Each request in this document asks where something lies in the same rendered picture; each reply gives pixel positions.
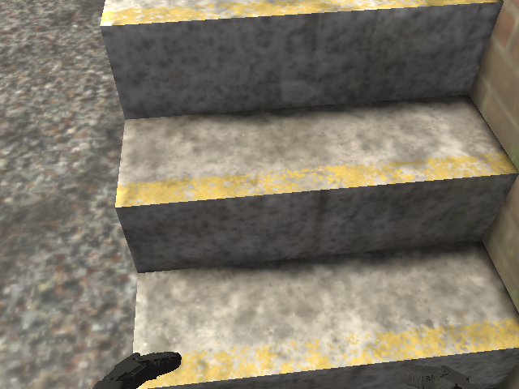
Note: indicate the robot right hand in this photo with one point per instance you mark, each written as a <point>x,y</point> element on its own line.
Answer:
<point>428,377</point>

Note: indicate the robot left hand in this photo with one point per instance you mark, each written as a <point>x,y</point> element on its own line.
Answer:
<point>135,370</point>

